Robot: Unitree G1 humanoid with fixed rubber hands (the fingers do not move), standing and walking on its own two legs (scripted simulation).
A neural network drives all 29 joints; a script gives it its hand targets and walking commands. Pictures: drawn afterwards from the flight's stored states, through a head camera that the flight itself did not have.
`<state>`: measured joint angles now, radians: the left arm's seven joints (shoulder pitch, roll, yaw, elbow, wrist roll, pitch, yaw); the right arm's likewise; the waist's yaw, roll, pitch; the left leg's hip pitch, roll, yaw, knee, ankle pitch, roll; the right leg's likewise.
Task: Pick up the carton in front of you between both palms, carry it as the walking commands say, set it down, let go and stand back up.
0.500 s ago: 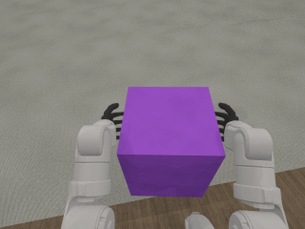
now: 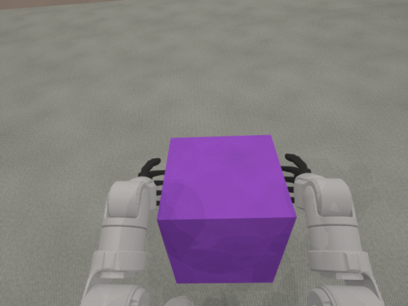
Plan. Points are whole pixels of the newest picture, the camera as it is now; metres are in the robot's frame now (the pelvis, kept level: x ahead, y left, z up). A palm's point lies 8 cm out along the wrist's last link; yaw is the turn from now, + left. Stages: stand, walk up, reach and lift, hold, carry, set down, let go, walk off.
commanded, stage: carry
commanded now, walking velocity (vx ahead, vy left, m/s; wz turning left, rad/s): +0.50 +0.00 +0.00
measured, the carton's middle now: (222, 211) +0.33 +0.01 +0.00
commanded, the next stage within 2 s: none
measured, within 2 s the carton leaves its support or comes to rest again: neither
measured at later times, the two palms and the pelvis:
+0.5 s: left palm (173, 93) +0.66 +0.16 +0.07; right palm (282, 99) +0.63 -0.14 +0.07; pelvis +0.29 +0.04 -0.02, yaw -2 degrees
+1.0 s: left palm (185, 59) +0.81 +0.14 +0.09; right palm (281, 57) +0.82 -0.15 +0.09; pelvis +0.46 +0.00 -0.01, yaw -1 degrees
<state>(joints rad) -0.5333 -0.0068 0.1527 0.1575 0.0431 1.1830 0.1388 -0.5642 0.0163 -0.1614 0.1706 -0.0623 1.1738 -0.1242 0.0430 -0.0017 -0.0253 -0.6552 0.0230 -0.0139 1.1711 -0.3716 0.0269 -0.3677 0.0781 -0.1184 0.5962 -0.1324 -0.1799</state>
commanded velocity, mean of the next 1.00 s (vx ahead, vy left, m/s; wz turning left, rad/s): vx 0.21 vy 0.00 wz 0.00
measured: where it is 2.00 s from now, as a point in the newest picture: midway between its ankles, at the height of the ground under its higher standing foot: (219, 259)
